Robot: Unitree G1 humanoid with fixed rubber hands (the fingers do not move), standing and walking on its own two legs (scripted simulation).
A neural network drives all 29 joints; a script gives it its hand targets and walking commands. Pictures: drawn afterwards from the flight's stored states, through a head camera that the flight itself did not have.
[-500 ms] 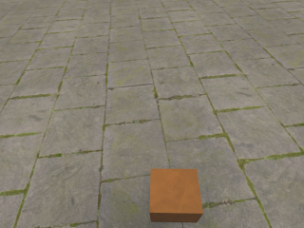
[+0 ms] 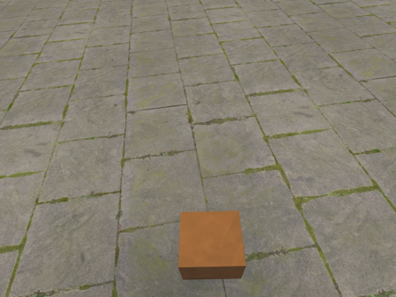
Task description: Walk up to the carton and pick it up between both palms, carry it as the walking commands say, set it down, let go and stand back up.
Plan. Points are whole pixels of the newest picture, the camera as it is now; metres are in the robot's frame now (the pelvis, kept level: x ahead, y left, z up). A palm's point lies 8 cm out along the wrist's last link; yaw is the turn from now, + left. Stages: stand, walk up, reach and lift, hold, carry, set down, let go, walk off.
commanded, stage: walk up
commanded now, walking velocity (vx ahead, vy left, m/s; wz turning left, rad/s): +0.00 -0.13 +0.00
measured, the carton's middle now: (210, 245) +0.45 +0.01 -0.65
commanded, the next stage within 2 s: none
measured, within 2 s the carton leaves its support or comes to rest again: neither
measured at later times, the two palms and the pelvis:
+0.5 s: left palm out of the picture -0.04 +0.19 -0.13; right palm out of the picture +0.02 -0.25 -0.13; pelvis -0.03 -0.02 +0.01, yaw +2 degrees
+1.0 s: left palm out of the picture -0.07 +0.19 -0.13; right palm out of the picture +0.00 -0.23 -0.13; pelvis -0.06 -0.01 +0.01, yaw +2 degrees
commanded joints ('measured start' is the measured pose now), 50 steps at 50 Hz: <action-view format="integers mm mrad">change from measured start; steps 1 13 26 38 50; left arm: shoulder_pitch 172 85 68 90 95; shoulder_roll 168 54 8 25 23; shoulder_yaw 59 19 13 16 18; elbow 17 69 65 51 14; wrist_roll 2 -9 -12 -6 1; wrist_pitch -39 -75 -46 -47 -45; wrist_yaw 3 31 19 15 10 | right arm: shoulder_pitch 10 73 95 105 127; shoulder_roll -37 -30 -77 -66 -61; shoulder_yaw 7 15 30 35 37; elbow -53 29 39 34 29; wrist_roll -13 -10 -7 -13 -20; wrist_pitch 6 14 -45 -49 -40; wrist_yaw -1 27 27 28 32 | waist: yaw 61 4 24 21 10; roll -250 -145 78 10 -11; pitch -49 -103 -19 16 82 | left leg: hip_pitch -150 -26 127 80 52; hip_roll -57 -96 29 0 -29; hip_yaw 29 37 -85 -75 -54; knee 304 150 -271 -282 -259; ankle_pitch -303 -169 124 -39 -147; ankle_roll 50 101 142 139 130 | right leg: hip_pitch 61 256 142 140 25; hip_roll -363 -249 -67 -84 -93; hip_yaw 357 191 73 110 146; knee -417 -253 -208 -238 -295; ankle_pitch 91 670 166 111 -42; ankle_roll -98 -105 -41 -37 -29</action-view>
